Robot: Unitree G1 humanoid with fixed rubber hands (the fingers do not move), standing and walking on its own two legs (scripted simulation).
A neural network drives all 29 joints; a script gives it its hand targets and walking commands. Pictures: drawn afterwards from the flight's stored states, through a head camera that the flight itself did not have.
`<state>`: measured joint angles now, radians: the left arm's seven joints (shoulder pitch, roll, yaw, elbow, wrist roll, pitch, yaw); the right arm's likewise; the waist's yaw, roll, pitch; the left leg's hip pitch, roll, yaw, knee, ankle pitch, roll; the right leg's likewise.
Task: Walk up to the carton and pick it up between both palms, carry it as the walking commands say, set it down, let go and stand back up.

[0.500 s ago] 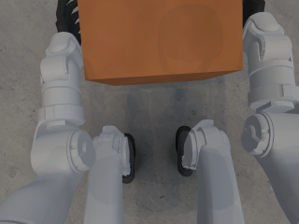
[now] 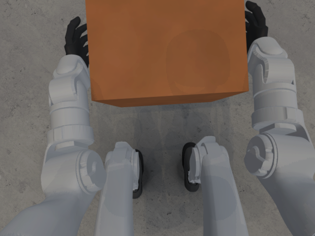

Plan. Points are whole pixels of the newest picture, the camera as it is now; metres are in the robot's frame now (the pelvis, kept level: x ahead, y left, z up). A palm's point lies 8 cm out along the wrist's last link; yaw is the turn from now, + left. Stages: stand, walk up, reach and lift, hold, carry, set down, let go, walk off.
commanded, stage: reach and lift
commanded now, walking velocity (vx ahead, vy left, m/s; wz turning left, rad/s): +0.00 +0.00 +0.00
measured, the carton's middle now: (163, 44) +0.55 -0.03 -0.15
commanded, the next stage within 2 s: none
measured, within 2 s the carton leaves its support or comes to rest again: neither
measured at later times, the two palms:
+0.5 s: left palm (58, 54) +0.49 +0.17 -0.01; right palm (273, 35) +0.49 -0.21 -0.01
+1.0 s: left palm (25, 53) +0.46 +0.18 +0.07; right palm (301, 28) +0.47 -0.21 +0.06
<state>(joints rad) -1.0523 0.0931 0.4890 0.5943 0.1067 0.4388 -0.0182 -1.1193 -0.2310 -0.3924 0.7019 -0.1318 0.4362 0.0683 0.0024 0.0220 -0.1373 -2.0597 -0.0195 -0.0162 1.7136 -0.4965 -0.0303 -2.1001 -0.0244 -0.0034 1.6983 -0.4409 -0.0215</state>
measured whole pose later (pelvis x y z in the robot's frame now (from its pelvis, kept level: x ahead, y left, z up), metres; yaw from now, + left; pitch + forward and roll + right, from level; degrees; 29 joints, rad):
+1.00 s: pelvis +0.03 +0.00 +0.12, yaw -1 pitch +41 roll +1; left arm -0.75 -0.01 0.50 0.49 0.20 0.43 -0.09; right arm -0.81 -0.09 -0.43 0.57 -0.21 0.44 0.11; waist 0.01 0.02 -0.21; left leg -1.57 -0.01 -0.02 1.28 -0.42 -0.02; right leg -1.61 -0.01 0.00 1.27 -0.37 -0.01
